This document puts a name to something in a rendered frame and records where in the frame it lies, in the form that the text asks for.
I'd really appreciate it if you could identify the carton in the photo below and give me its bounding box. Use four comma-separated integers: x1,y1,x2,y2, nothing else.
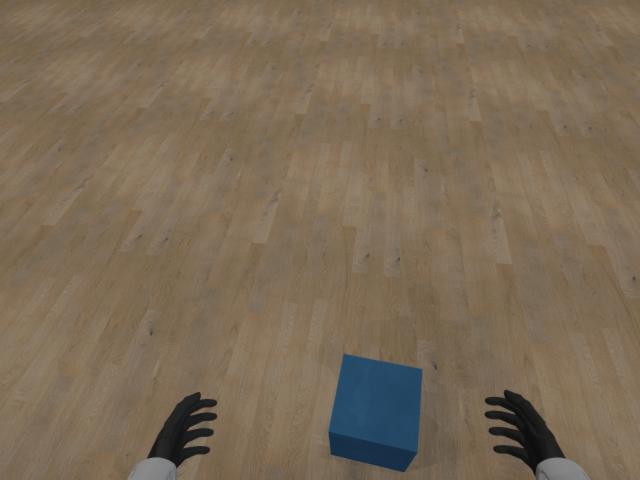
328,354,423,472

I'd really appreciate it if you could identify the robot left forearm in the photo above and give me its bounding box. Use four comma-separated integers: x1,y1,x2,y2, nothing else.
127,457,177,480

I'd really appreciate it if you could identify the left robot hand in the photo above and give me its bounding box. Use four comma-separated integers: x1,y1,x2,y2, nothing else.
147,392,217,469

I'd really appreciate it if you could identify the right robot hand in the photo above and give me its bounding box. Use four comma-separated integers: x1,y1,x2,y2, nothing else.
485,390,566,477

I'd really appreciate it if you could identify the robot right forearm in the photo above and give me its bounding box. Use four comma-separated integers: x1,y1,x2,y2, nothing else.
536,458,590,480

